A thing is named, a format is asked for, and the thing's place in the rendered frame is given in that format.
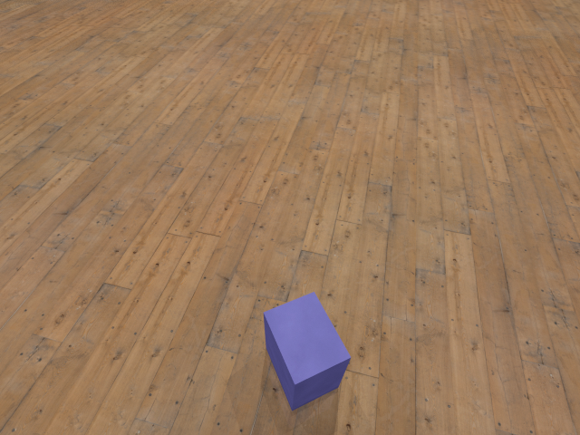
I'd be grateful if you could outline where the carton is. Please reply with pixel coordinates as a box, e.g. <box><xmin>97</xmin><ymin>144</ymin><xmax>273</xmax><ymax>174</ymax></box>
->
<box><xmin>264</xmin><ymin>292</ymin><xmax>351</xmax><ymax>411</ymax></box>

